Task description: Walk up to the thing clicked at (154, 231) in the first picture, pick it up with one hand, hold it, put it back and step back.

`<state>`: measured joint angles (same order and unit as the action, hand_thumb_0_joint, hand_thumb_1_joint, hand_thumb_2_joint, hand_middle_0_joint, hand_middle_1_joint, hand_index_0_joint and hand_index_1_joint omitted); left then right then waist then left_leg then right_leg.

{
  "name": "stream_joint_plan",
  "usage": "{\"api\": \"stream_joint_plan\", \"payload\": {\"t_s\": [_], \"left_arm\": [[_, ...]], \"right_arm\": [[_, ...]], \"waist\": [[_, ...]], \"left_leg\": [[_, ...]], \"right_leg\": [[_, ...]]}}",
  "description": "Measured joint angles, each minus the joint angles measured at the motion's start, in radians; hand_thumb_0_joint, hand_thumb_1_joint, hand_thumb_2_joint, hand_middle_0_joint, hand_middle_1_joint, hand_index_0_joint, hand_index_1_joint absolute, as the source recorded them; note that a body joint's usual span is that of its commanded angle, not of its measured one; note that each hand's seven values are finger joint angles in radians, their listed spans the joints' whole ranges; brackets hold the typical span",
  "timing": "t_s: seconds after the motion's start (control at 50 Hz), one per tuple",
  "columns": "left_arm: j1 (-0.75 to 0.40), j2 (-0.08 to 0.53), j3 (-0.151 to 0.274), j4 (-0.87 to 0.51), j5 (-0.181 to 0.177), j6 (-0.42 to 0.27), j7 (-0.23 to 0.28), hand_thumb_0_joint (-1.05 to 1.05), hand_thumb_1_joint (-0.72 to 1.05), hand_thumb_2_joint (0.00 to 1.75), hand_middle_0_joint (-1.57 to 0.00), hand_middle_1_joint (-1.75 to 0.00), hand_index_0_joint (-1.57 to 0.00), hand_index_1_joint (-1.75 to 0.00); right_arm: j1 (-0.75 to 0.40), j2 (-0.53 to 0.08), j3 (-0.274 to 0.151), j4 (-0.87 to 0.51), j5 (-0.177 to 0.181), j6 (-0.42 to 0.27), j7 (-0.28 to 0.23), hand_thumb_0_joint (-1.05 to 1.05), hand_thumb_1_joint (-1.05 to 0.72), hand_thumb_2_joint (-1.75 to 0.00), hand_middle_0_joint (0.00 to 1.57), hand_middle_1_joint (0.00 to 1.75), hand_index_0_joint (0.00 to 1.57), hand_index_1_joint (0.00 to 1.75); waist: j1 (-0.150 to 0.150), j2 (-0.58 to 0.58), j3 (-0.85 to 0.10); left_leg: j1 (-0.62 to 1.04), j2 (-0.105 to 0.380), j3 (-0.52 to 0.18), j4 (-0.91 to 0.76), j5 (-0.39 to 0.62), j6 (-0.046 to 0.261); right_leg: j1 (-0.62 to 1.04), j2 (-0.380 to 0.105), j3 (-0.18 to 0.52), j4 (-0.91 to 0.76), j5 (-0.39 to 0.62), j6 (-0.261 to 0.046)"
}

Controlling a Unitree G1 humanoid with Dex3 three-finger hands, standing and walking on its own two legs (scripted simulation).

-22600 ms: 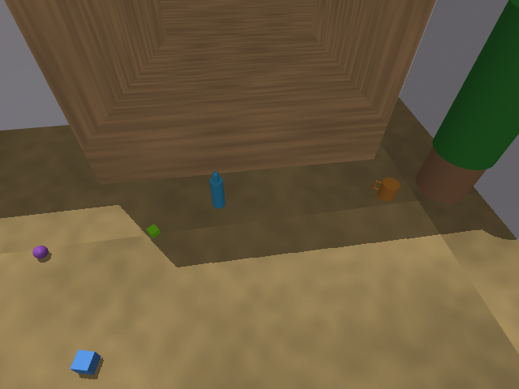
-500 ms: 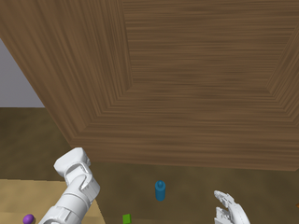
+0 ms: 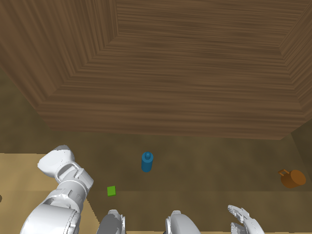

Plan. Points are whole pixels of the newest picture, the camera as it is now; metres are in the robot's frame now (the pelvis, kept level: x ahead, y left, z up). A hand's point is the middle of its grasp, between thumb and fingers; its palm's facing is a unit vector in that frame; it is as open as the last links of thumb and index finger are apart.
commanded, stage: crouch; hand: left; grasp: from above
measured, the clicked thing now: (111, 191) +0.37 +0.18 -0.67
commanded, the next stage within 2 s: lower in 1.28 s
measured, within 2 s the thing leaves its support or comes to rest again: neither
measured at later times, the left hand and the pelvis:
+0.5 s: hand (81, 182) +0.34 +0.26 -0.35, palm faces -0.36 -0.28 -0.89, open 6.6 cm; pelvis -0.05 +0.01 -0.20, yaw -3 degrees
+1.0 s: hand (84, 186) +0.35 +0.28 -0.47, palm faces -0.34 -0.29 -0.89, open 5.8 cm; pelvis -0.06 +0.01 -0.31, yaw -5 degrees
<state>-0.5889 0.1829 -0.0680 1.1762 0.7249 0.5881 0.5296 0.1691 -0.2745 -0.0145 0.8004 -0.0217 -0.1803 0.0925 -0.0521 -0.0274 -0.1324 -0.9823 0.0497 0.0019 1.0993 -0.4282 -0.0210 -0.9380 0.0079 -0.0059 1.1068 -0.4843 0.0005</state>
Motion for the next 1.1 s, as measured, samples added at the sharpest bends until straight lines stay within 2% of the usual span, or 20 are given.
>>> {"api": "stream_joint_plan", "payload": {"t_s": [0.08,0.14,0.2,0.32,0.4,0.52,0.62,0.74,0.86,0.98,1.1], "left_arm": [[-0.07,0.03,0.049,0.068,-0.027,-0.042,0.062,0.0,0.35,0.45,-0.83,-0.5,-0.87,-0.46],[-0.116,0.059,0.084,0.106,-0.046,-0.078,0.067,0.0,0.4,0.41,-0.84,-0.52,-0.9,-0.47],[-0.145,0.092,0.109,0.109,-0.048,-0.117,0.052,0.0,0.39,0.38,-0.81,-0.55,-0.88,-0.48],[-0.184,0.146,0.12,0.14,-0.006,-0.19,0.004,0.0,0.4,0.36,-0.83,-0.53,-0.9,-0.46],[-0.202,0.172,0.125,0.202,0.028,-0.236,-0.009,0.0,0.44,0.34,-0.86,-0.5,-0.93,-0.43],[-0.195,0.207,0.173,0.242,0.062,-0.303,0.003,0.0,0.44,0.31,-0.85,-0.49,-0.92,-0.41],[-0.2,0.235,0.213,0.222,0.085,-0.324,0.031,0.0,0.45,0.29,-0.86,-0.47,-0.94,-0.4],[-0.244,0.267,0.244,0.232,0.08,-0.321,0.048,0.0,0.5,0.27,-0.89,-0.47,-0.97,-0.39],[-0.286,0.305,0.248,0.276,0.083,-0.345,0.007,0.01,0.53,0.27,-0.9,-0.48,-0.99,-0.39],[-0.287,0.327,0.266,0.3,0.126,-0.397,-0.025,0.0,0.54,0.25,-0.89,-0.49,-0.99,-0.4],[-0.277,0.348,0.323,0.322,0.159,-0.44,0.0,0.0,0.53,0.24,-0.89,-0.49,-0.99,-0.39]], "right_arm": [[-0.005,-0.007,-0.018,0.032,-0.014,0.011,0.019,0.0,-0.9,-0.89,0.2,0.3,0.2,0.3],[-0.013,-0.003,-0.018,0.056,-0.022,0.013,0.024,0.0,-0.9,-0.89,0.2,0.3,0.19,0.3],[-0.023,0.01,-0.013,0.072,-0.027,0.016,0.02,0.01,-0.91,-0.9,0.2,0.3,0.19,0.3],[-0.019,0.044,-0.005,0.083,-0.042,0.016,0.015,0.01,-0.91,-0.9,0.2,0.3,0.2,0.3],[-0.008,0.056,0.004,0.079,-0.056,0.001,0.022,0.0,-0.91,-0.9,0.21,0.3,0.2,0.3],[-0.019,0.045,0.018,0.073,-0.076,-0.029,0.044,0.0,-0.91,-0.9,0.21,0.3,0.2,0.3],[-0.052,0.026,0.024,0.078,-0.089,-0.045,0.057,0.0,-0.91,-0.9,0.21,0.3,0.2,0.3],[-0.076,0.013,0.018,0.087,-0.103,-0.056,0.07,0.0,-0.91,-0.9,0.2,0.3,0.2,0.3],[-0.074,0.007,0.011,0.091,-0.114,-0.065,0.089,0.0,-0.91,-0.9,0.2,0.3,0.2,0.3],[-0.052,0.0,0.016,0.086,-0.121,-0.066,0.111,0.0,-0.91,-0.9,0.2,0.3,0.2,0.3],[-0.042,-0.007,0.023,0.09,-0.132,-0.066,0.127,0.0,-0.91,-0.9,0.2,0.3,0.2,0.3]], "waist": [[-0.023,0.018,-0.023],[-0.037,0.04,-0.036],[-0.048,0.058,-0.04],[-0.061,0.08,-0.052],[-0.072,0.084,-0.076],[-0.09,0.075,-0.087],[-0.095,0.064,-0.06],[-0.09,0.059,-0.029],[-0.089,0.063,-0.01],[-0.089,0.058,0.016],[-0.091,0.047,0.037]], "left_leg": [[-0.22,0.004,-0.015,0.187,-0.055,0.004],[-0.367,0.007,-0.025,0.295,-0.076,0.006],[-0.485,0.011,-0.029,0.387,-0.094,0.008],[-0.651,0.018,-0.04,0.536,-0.124,0.014],[-0.757,0.018,-0.051,0.633,-0.144,0.015],[-0.927,0.013,-0.067,0.795,-0.17,0.016],[-1.04,0.008,-0.076,0.906,-0.178,0.016],[-1.123,0.008,-0.083,0.995,-0.181,0.015],[-1.177,0.012,-0.092,1.063,-0.19,0.014],[-1.221,0.014,-0.098,1.129,-0.196,0.011],[-1.273,0.014,-0.104,1.189,-0.192,0.007]], "right_leg": [[-0.211,0.004,-0.009,0.176,-0.049,0.002],[-0.352,0.008,-0.015,0.278,-0.069,0.003],[-0.469,0.012,-0.016,0.368,-0.085,0.005],[-0.63,0.02,-0.02,0.511,-0.114,0.007],[-0.732,0.022,-0.027,0.606,-0.136,0.008],[-0.893,0.02,-0.036,0.766,-0.168,0.011],[-1.0,0.018,-0.039,0.878,-0.182,0.014],[-1.082,0.021,-0.042,0.969,-0.189,0.014],[-1.137,0.027,-0.047,1.036,-0.196,0.013],[-1.185,0.033,-0.048,1.104,-0.202,0.012],[-1.239,0.035,-0.05,1.167,-0.199,0.01]]}}
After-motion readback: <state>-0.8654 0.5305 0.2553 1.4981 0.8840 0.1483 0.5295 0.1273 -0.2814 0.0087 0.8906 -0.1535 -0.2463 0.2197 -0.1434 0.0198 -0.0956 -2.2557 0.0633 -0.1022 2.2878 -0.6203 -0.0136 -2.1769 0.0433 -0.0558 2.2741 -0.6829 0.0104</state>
